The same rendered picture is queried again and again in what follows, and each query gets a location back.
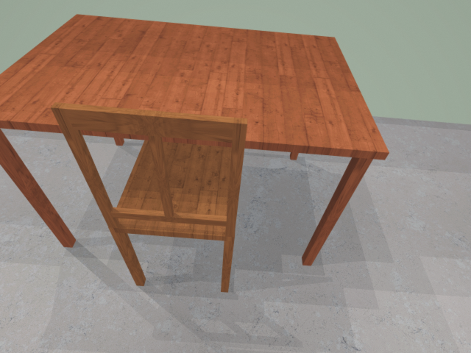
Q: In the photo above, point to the chair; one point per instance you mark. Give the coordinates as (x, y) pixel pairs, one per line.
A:
(175, 189)

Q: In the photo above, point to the table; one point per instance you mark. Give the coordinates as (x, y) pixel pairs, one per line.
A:
(296, 91)

